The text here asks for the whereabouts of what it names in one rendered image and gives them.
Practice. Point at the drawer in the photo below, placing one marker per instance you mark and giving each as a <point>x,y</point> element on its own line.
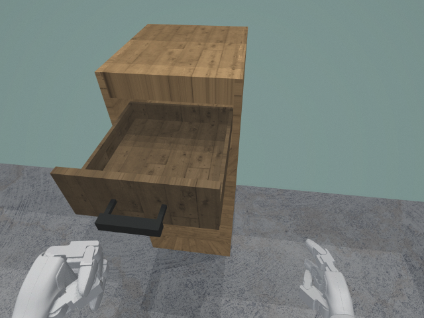
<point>154,154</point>

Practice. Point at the cabinet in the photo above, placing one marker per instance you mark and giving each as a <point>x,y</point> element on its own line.
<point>184,65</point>

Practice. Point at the left robot hand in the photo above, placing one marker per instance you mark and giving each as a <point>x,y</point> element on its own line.
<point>76,269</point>

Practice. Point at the handle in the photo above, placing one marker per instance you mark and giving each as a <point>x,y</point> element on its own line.
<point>131,225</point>

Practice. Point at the right robot hand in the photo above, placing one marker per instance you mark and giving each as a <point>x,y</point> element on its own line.
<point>330,295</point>

